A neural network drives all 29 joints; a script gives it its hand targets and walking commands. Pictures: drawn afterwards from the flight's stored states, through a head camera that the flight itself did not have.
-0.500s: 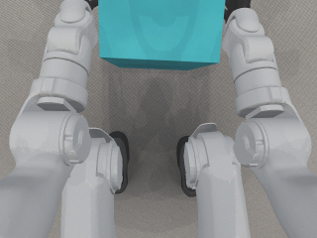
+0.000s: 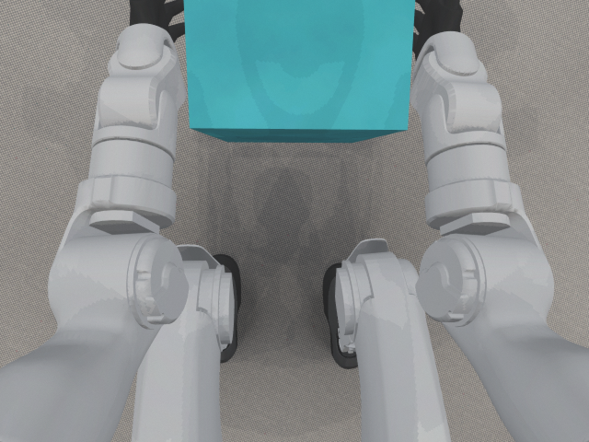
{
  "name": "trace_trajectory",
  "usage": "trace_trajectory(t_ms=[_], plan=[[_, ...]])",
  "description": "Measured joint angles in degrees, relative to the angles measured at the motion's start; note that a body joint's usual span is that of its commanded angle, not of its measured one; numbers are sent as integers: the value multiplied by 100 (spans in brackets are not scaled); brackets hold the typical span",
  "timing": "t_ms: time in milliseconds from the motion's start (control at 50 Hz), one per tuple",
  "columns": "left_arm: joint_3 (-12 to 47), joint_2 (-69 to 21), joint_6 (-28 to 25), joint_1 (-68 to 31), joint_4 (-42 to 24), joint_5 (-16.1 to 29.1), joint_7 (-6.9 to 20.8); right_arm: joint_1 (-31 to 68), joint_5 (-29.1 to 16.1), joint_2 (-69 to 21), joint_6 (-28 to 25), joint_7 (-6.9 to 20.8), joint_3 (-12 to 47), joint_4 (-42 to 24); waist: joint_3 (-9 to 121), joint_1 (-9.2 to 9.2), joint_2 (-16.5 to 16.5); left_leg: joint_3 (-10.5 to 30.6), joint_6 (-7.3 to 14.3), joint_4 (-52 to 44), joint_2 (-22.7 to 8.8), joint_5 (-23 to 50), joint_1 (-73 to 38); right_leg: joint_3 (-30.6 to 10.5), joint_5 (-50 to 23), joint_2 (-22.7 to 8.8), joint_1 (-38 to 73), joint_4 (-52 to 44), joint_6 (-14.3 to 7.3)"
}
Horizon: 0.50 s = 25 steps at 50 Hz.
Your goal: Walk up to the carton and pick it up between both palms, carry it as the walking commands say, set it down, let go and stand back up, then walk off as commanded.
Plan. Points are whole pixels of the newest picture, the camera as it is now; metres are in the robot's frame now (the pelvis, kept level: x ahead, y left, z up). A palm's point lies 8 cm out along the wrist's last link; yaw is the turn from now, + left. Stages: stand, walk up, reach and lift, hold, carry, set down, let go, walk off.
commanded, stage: reach and lift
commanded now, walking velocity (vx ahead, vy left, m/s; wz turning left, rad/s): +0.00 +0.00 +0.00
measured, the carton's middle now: (294, 48) +0.55 -0.01 -0.18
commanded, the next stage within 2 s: none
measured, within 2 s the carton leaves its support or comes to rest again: neither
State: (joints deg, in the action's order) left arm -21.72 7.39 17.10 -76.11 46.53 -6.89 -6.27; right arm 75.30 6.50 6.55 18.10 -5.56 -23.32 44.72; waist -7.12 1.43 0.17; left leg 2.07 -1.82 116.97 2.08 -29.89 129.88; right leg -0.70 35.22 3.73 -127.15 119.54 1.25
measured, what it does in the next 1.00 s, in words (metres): rises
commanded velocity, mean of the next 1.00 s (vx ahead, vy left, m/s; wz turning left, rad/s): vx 0.00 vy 0.00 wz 0.00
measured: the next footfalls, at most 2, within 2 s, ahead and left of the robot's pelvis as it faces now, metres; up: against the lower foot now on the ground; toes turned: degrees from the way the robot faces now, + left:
none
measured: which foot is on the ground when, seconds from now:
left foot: down 0.00-1.00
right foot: down 0.00-1.00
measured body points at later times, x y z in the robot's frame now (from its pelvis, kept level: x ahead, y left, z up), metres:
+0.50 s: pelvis +0.00 +0.00 +0.05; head +0.31 +0.01 +0.37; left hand +0.54 +0.14 -0.05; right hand +0.53 -0.16 -0.05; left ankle +0.12 +0.13 -0.37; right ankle +0.09 -0.12 -0.37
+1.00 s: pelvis +0.00 +0.00 +0.10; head +0.28 +0.01 +0.46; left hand +0.52 +0.14 +0.03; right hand +0.51 -0.15 +0.03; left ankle +0.12 +0.13 -0.37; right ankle +0.09 -0.12 -0.37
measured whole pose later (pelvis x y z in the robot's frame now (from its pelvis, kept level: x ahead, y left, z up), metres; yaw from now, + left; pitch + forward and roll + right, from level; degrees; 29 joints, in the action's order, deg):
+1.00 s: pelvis +0.00 +0.00 +0.10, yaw +0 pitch +43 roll -1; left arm -26.5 -0.3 21.6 -63.9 40.3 -14.4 -3.9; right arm 61.9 12.6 -0.5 22.2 -2.0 -29.5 37.6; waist 6.0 1.5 0.4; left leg 2.6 -1.3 97.5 2.6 -26.0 114.1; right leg -1.4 30.8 3.2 -111.3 99.5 1.5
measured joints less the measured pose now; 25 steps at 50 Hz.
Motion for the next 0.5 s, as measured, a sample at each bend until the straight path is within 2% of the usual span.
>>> trace_trajectory(t_ms=[200,500], plan=[[-47,-188,113,347,-352,-39,9,-381,21,-181,110,44,-112,-386,346,2,-2,14,-5,-255,31,-6,-165,-17,6,-10,171,-263,11],[-348,-451,258,578,-324,-467,119,-706,354,-385,241,197,-428,-425,751,3,17,28,21,-971,43,220,-689,-44,-247,-24,685,-996,26]])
